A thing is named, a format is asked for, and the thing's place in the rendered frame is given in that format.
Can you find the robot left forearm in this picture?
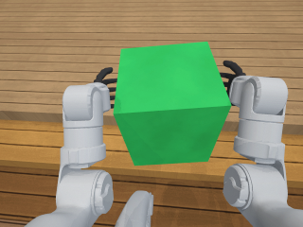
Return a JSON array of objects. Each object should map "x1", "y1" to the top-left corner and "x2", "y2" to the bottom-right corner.
[{"x1": 56, "y1": 82, "x2": 111, "y2": 206}]

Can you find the robot right upper arm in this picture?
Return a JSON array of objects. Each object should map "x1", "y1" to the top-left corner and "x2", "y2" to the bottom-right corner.
[{"x1": 223, "y1": 163, "x2": 303, "y2": 227}]

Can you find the left robot thigh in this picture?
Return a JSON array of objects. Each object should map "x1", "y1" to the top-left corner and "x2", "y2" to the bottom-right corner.
[{"x1": 115, "y1": 190, "x2": 154, "y2": 227}]

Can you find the robot left upper arm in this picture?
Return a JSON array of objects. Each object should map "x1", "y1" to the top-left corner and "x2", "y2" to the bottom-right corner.
[{"x1": 24, "y1": 169, "x2": 114, "y2": 227}]

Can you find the robot left hand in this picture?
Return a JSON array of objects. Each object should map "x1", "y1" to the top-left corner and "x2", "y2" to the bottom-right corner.
[{"x1": 94, "y1": 67, "x2": 117, "y2": 109}]

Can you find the robot right hand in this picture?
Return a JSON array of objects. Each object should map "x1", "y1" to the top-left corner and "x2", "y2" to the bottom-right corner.
[{"x1": 220, "y1": 61, "x2": 246, "y2": 106}]

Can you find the carton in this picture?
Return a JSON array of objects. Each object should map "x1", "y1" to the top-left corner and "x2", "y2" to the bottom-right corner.
[{"x1": 113, "y1": 42, "x2": 232, "y2": 166}]

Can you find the robot right forearm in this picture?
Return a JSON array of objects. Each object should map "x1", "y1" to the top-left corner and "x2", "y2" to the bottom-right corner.
[{"x1": 229, "y1": 76, "x2": 288, "y2": 197}]

